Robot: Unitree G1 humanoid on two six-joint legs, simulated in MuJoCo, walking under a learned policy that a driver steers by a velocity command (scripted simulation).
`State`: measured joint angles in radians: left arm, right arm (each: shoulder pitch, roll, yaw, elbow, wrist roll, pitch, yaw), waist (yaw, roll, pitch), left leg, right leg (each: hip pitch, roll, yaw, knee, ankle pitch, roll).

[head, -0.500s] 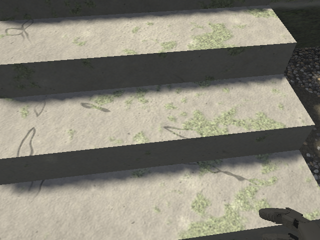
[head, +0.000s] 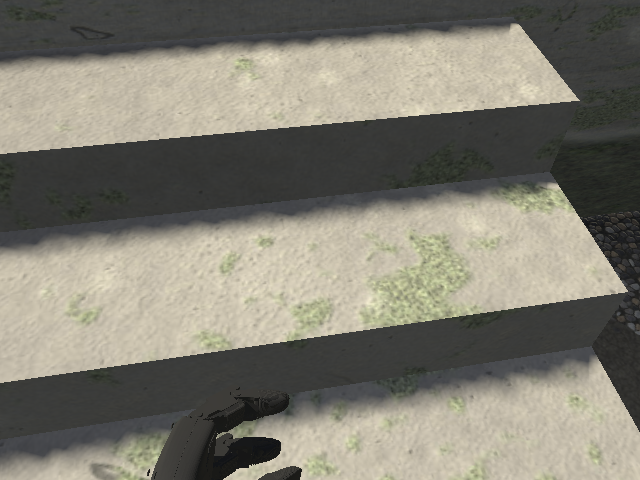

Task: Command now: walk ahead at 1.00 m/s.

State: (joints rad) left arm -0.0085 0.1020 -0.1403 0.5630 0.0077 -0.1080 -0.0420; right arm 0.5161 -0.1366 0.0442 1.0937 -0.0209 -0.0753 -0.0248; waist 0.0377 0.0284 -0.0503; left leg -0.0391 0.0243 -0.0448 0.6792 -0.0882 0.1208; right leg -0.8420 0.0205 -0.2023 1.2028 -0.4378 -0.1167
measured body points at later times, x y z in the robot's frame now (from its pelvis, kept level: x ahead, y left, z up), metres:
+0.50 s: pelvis +0.42 +0.03 +0.26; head +0.39 +0.03 +0.71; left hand +0.62 +0.24 +0.19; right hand +0.41 -0.20 +0.10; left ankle +0.38 +0.12 -0.45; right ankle +0.37 -0.14 -0.15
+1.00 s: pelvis +0.79 +0.04 +0.46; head +0.81 +0.04 +0.91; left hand +0.66 +0.24 +0.31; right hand +1.12 -0.05 +0.47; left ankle +0.93 +0.18 -0.03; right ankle +0.70 -0.09 -0.28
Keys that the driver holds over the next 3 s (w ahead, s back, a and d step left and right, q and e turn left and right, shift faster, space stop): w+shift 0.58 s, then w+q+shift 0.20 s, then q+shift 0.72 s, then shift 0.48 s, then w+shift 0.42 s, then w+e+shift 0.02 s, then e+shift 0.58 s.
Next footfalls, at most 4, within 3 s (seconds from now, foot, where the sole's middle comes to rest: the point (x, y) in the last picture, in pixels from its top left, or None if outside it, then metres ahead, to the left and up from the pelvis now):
0.34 left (267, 469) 0.42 0.12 -0.49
0.70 right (406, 255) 0.74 -0.10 -0.32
1.06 left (273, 75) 1.01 0.16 -0.15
1.62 right None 1.27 0.07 0.02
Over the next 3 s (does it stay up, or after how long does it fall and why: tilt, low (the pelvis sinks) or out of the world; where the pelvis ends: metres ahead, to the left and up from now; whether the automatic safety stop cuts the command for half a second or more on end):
stays up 1.39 0.44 0.77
